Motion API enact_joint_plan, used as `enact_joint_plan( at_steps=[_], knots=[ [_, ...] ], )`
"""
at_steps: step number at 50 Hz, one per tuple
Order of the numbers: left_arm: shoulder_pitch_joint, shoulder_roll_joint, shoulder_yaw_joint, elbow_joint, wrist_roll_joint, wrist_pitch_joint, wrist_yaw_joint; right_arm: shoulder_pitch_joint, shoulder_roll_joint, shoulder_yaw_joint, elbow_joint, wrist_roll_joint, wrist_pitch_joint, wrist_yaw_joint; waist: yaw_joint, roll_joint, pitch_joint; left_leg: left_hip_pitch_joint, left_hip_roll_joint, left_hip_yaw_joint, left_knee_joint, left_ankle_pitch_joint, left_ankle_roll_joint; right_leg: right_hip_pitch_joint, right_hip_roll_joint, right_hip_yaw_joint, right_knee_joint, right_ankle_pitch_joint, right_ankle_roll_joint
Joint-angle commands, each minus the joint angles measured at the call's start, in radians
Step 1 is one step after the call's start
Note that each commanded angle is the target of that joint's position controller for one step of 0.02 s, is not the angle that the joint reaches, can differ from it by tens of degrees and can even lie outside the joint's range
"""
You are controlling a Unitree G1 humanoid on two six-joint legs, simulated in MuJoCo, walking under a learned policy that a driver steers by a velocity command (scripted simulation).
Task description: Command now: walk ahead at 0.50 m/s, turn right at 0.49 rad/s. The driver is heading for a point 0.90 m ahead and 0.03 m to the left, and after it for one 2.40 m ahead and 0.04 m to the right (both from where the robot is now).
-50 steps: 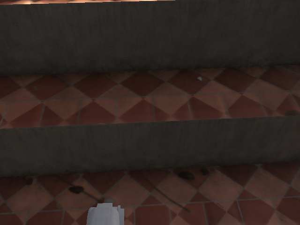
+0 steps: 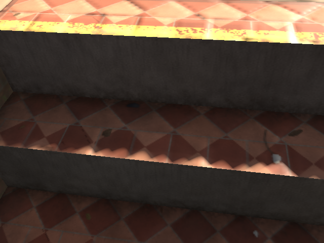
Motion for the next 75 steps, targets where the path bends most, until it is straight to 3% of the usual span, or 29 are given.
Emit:
enact_joint_plan(
  at_steps=[1, 4, 5, 6, 9, 11, 18, 22, 23, 26, 29, 32, 33, 35, 36, 37, 38, 41, 44, 49, 51, 52, 53, 56, 62, 65, 69, 70, 75],
  knots=[
    [0.433, 0.188, 0.049, 0.152, 0.009, 0.023, -0.030, -0.050, 0.006, -0.027, -0.049, 0.039, 0.066, 0.010, 0.057, -0.396, 0.072, -0.638, -0.233, -0.368, 1.087, 0.009, 0.019, 0.363, -0.255, 1.074, -0.803, -0.739, -0.066],
    [0.073, -0.006, 0.036, 0.256, -0.066, -0.055, 0.090, -0.056, 0.218, 0.067, -0.236, -0.108, -0.005, -0.081, -0.290, -0.290, -0.025, -0.451, -0.186, 0.000, 1.106, -0.199, -0.108, 0.320, -0.107, 0.597, -0.686, -0.457, -0.002],
    [-0.032, 0.007, -0.002, 0.173, -0.011, -0.064, 0.009, -0.066, 0.035, 0.024, -0.105, 0.009, 0.027, -0.062, -0.196, -0.047, 0.085, -0.627, -0.161, -0.152, 1.121, -0.197, -0.091, 0.143, -0.113, 0.479, -0.749, -0.372, 0.044],
    [0.104, 0.005, 0.035, 0.279, -0.063, -0.100, 0.108, -0.026, 0.211, 0.071, -0.212, -0.080, 0.006, -0.090, -0.292, -0.198, -0.024, -0.436, -0.177, 0.080, 1.105, -0.208, -0.157, 0.266, -0.091, 0.492, -0.683, -0.373, -0.001],
    [0.200, 0.040, 0.037, 0.306, -0.040, -0.128, 0.176, -0.088, 0.187, 0.087, -0.221, -0.007, 0.004, -0.132, -0.235, -0.114, 0.107, -0.556, -0.137, 0.075, 1.066, -0.299, -0.229, 0.258, -0.128, 0.491, -0.747, -0.372, 0.002],
    [0.061, 0.177, 0.051, 0.114, 0.035, -0.144, 0.066, -0.265, -0.091, 0.039, -0.247, 0.052, 0.030, -0.072, -0.127, -0.241, 0.156, -0.635, -0.131, 0.030, 0.956, -0.384, -0.255, 0.089, -0.172, 0.502, -0.808, -0.322, -0.038],
    [0.101, 0.139, 0.055, -0.025, -0.096, -0.067, 0.061, 0.127, -0.041, -0.015, -0.031, -0.138, 0.081, -0.059, -0.102, -0.256, -0.034, 0.000, -0.286, 0.338, -0.196, -0.970, -0.335, 0.242, -0.082, 0.293, -0.781, -0.024, 0.039],
    [0.460, 0.005, 0.032, 0.114, 0.091, -0.036, -0.084, -0.177, -0.002, 0.059, -0.154, -0.031, 0.083, -0.014, 0.086, 0.082, -0.119, 0.045, 0.136, -0.469, -0.204, -0.378, 0.140, -0.236, 0.073, 0.379, 0.916, 0.282, 0.027],
    [0.262, -0.023, 0.049, -0.012, -0.015, -0.037, 0.100, -0.274, 0.053, 0.040, -0.222, 0.027, -0.009, -0.103, 0.110, -0.076, 0.001, 0.050, 0.165, -0.303, -0.276, -0.550, -0.013, -0.075, -0.046, 0.216, 0.865, 0.200, 0.090],
    [0.264, 0.178, 0.065, 0.195, 0.074, -0.090, 0.081, -0.099, 0.024, 0.082, -0.231, 0.070, -0.040, -0.119, -0.148, -0.233, -0.141, 0.139, 0.032, -0.423, -0.121, -0.538, 0.056, -0.181, -0.053, 0.384, 0.584, 0.431, 0.208],
    [0.001, 0.105, 0.078, 0.069, -0.007, -0.062, 0.076, -0.095, 0.048, 0.052, -0.180, 0.024, -0.089, -0.184, -0.060, -0.220, 0.109, -0.283, 0.025, -0.260, -0.035, -0.863, -0.019, 0.183, -0.110, -0.009, 0.445, 0.539, 0.160],
    [0.341, 0.227, 0.086, 0.287, 0.079, -0.087, -0.031, -0.378, -0.054, 0.084, -0.397, 0.096, -0.001, -0.140, -0.060, 0.074, -0.091, -0.491, -0.035, -0.069, 0.132, -0.735, -0.042, 0.517, -0.152, 0.018, 0.078, 0.435, 0.171],
    [0.151, 0.062, 0.062, 0.126, -0.077, -0.064, 0.053, -0.149, 0.055, 0.043, -0.219, -0.047, -0.018, -0.199, -0.019, -0.192, 0.149, -0.354, 0.000, -0.118, 0.142, -0.895, -0.053, 0.466, -0.164, -0.134, -0.365, 0.344, 0.102],
    [0.326, 0.015, 0.042, 0.211, -0.101, -0.075, 0.109, -0.029, 0.070, 0.027, -0.190, -0.063, 0.017, -0.250, -0.053, -0.008, 0.102, -0.172, -0.087, 0.024, 0.391, -0.780, -0.086, 0.669, -0.160, -0.185, -1.009, 0.418, 0.068],
    [0.556, -0.011, -0.029, 0.420, 0.116, -0.052, -0.062, -0.261, 0.052, 0.094, -0.320, 0.082, 0.098, -0.157, -0.118, 0.154, -0.023, -0.283, -0.064, -0.096, 0.508, -0.732, 0.000, 0.638, -0.205, -0.019, -0.898, 0.455, 0.032],
    [0.460, -0.025, 0.051, 0.269, -0.046, -0.078, 0.065, -0.160, 0.202, 0.048, -0.304, -0.037, 0.069, -0.239, -0.025, -0.194, 0.102, -0.383, -0.203, -0.019, 0.803, -0.949, -0.052, 0.887, -0.261, -0.094, -1.198, 0.662, -0.003],
    [0.571, 0.006, -0.029, 0.456, 0.114, -0.041, -0.094, -0.213, 0.099, 0.096, -0.341, 0.034, 0.171, -0.111, -0.233, -0.138, 0.039, -0.497, -0.183, -0.010, 0.822, -0.831, -0.001, 0.662, -0.233, -0.031, -1.073, 0.712, -0.113],
    [0.633, 0.289, 0.045, 0.411, 0.075, -0.027, -0.173, -0.098, 0.119, 0.086, -0.347, 0.039, 0.231, -0.054, -0.218, -0.477, -0.137, -1.270, -0.270, -0.006, 1.560, -0.823, -0.125, 1.136, -0.621, 0.356, -0.816, 1.175, -0.488],
    [0.372, 0.030, -0.030, 0.413, 0.143, -0.097, -0.074, -0.260, 0.120, 0.087, -0.302, 0.038, 0.107, -0.103, -0.203, 0.203, 0.190, -1.463, -0.081, -0.084, 1.377, -0.253, -0.053, 1.062, -0.587, 0.379, -1.078, 0.240, -0.142],
    [0.624, 0.096, -0.010, 0.478, 0.048, -0.106, -0.089, -0.484, 0.095, 0.069, -0.302, 0.078, 0.139, -0.065, -0.063, -0.174, 0.211, -1.364, -0.032, 0.080, 1.396, -0.492, 0.040, 1.070, -0.540, 0.173, -1.168, 0.473, -0.090],
    [0.649, 0.063, 0.009, 0.451, -0.067, -0.156, 0.179, -0.556, 0.313, 0.115, -0.381, 0.088, 0.100, -0.180, -0.033, -0.031, 0.402, -1.172, -0.096, 0.195, 1.454, -0.722, -0.089, 0.963, -0.499, 0.022, -1.319, 0.604, 0.070],
    [0.584, 0.118, -0.009, 0.472, 0.063, -0.130, -0.037, -0.534, 0.161, 0.109, -0.423, 0.099, 0.150, -0.061, -0.197, -0.283, 0.097, -1.012, -0.079, 0.199, 1.167, -0.558, 0.077, 0.934, -0.474, -0.076, -1.163, 1.024, -0.019],
    [0.573, 0.017, 0.017, 0.401, -0.090, -0.141, 0.133, -0.444, 0.249, 0.111, -0.342, 0.091, 0.113, -0.150, -0.091, -0.024, 0.285, -0.765, -0.183, 0.339, 1.066, -0.701, -0.030, 0.887, -0.395, -0.225, -1.282, 1.302, 0.118],
    [0.515, 0.167, 0.012, 0.321, -0.202, -0.205, 0.234, -0.131, 0.194, 0.121, -0.276, 0.079, 0.147, -0.203, -0.317, -0.277, -0.003, -0.117, -0.260, 0.430, 0.768, -0.915, -0.032, 0.835, -0.478, -0.201, -0.909, 2.802, 0.152],
    [0.114, 0.043, 0.049, 0.024, -0.076, -0.196, 0.114, -0.033, 0.028, -0.016, -0.137, -0.011, 0.105, -0.174, -0.298, -0.165, 0.031, 0.163, -0.124, -0.269, -0.285, -0.709, 0.169, 0.380, -0.145, 0.077, 0.594, 0.303, 0.041],
    [-0.006, -0.107, 0.010, -0.259, -0.016, -0.133, 0.104, -0.095, 0.087, -0.009, -0.116, -0.050, 0.024, -0.187, -0.130, -0.087, 0.270, -0.195, 0.065, -0.665, -0.466, -1.248, 0.098, -0.092, -0.127, 0.234, 1.059, 0.157, 0.022],
    [0.054, -0.009, 0.019, -0.258, -0.007, -0.138, 0.116, 0.004, 0.018, -0.021, -0.079, -0.012, -0.043, -0.230, -0.148, -0.145, 0.167, 0.211, -0.082, -0.460, -0.408, -0.700, 0.054, -0.121, -0.140, 0.187, 0.837, 0.300, 0.107],
    [-0.032, 0.182, 0.061, -0.202, 0.038, -0.055, 0.048, 0.170, 0.229, 0.094, -0.108, 0.004, -0.035, -0.132, -0.263, -0.203, 0.003, 0.296, -0.039, -0.466, -0.240, -0.526, 0.023, -0.259, -0.141, 0.413, 0.823, 0.066, 0.049],
    [0.073, 0.127, 0.027, -0.241, 0.030, -0.060, 0.003, -0.118, -0.178, 0.005, -0.314, -0.016, 0.008, -0.074, -0.017, -0.047, -0.065, -0.503, -0.119, -0.209, -0.653, -0.064, 0.090, 0.795, -0.134, 0.093, 0.034, 0.128, 0.043]
  ],
)
Keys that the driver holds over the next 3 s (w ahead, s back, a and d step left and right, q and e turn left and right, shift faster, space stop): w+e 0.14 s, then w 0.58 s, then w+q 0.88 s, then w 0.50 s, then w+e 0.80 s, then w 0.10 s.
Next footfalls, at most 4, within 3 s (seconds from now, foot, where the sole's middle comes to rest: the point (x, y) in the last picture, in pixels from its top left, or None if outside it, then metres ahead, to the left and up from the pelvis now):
0.42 left None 0.06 0.05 -0.63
0.78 right None -0.10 -0.13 -0.86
1.22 left None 0.13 -0.03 -0.63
1.60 right None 0.14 -0.33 -0.63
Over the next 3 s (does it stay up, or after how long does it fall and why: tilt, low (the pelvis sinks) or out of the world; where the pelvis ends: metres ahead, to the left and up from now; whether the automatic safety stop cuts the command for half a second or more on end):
stays up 0.56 0.00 0.56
